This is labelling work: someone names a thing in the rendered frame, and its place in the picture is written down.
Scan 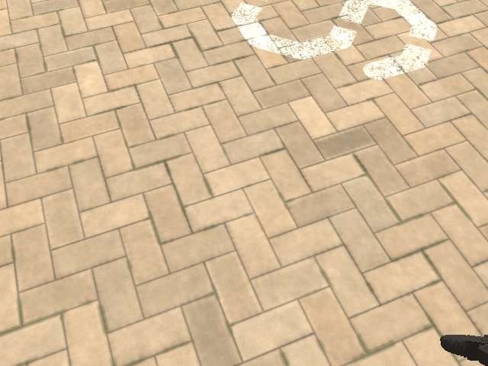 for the right robot hand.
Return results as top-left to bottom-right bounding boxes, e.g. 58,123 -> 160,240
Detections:
440,335 -> 488,366

